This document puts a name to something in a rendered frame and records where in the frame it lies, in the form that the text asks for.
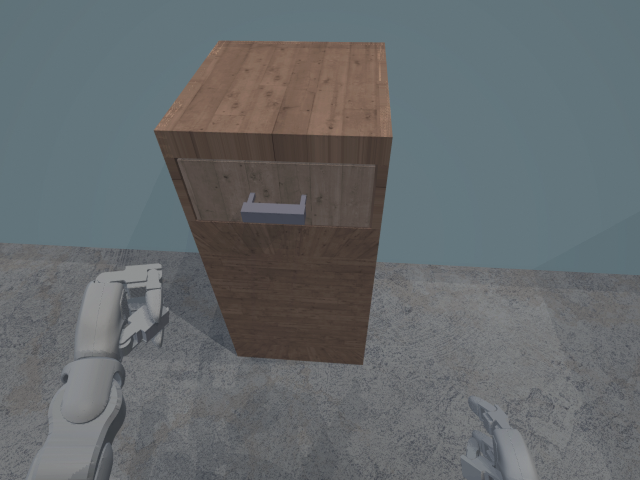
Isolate handle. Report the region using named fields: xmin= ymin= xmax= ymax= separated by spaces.
xmin=241 ymin=193 xmax=307 ymax=225

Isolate cabinet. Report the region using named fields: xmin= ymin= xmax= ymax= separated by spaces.
xmin=154 ymin=41 xmax=393 ymax=365

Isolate right robot hand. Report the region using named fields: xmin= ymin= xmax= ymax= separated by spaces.
xmin=460 ymin=396 xmax=539 ymax=480

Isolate drawer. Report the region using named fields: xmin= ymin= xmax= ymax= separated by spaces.
xmin=177 ymin=158 xmax=375 ymax=227

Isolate left robot forearm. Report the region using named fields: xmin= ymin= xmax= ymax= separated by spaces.
xmin=25 ymin=357 xmax=126 ymax=480

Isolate left robot hand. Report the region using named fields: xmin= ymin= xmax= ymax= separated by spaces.
xmin=74 ymin=263 xmax=169 ymax=363

